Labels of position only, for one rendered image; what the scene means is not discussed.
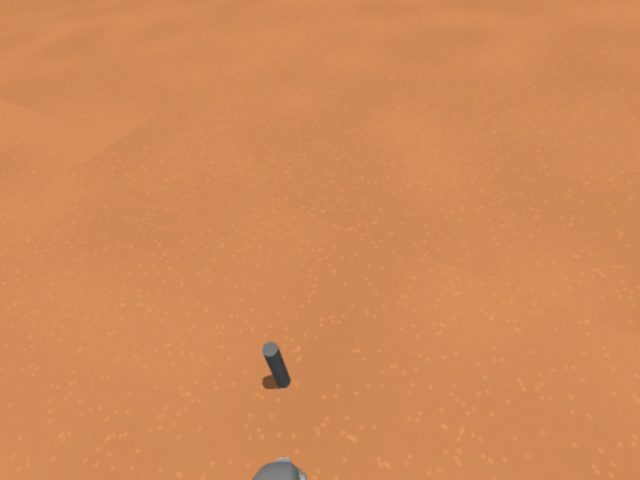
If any can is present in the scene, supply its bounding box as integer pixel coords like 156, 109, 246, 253
262, 342, 290, 388

